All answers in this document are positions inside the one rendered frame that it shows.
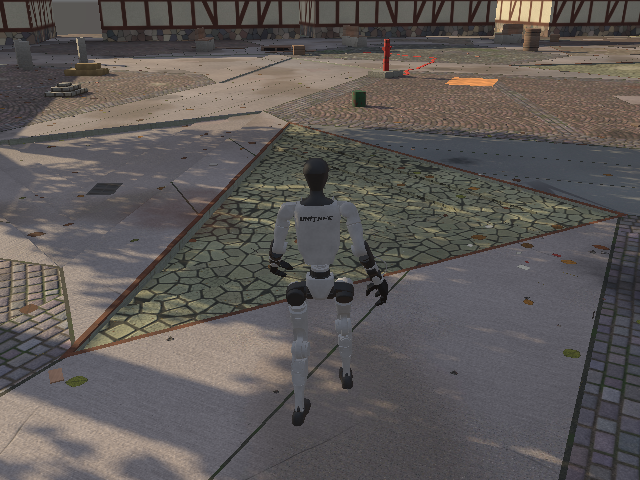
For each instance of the right robot shin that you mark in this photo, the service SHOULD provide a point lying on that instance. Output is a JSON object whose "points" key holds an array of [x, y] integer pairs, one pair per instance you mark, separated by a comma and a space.
{"points": [[345, 348]]}

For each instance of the left robot forearm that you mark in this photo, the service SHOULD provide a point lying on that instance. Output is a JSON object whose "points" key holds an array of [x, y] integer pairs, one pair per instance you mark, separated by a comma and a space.
{"points": [[274, 259]]}

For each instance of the robot left hand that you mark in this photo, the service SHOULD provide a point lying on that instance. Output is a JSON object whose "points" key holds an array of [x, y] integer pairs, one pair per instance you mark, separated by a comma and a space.
{"points": [[283, 264]]}

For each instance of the right robot forearm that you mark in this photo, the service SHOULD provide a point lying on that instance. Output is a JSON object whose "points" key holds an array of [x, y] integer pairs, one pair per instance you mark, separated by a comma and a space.
{"points": [[370, 266]]}

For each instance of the right robot upper arm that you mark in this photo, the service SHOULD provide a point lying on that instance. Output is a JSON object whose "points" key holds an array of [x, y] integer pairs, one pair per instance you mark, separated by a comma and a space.
{"points": [[349, 211]]}

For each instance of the left robot upper arm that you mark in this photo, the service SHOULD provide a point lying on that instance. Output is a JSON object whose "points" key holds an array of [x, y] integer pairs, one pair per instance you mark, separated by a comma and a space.
{"points": [[285, 213]]}

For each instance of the left robot shin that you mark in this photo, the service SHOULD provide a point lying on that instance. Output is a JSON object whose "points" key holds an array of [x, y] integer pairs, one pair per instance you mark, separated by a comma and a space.
{"points": [[299, 372]]}

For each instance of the robot shin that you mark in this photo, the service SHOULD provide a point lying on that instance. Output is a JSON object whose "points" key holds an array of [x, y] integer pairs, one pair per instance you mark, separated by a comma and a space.
{"points": [[345, 348], [299, 372]]}

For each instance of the robot right hand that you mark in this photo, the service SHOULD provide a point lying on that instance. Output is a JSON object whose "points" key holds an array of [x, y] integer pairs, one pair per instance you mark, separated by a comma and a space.
{"points": [[382, 290]]}

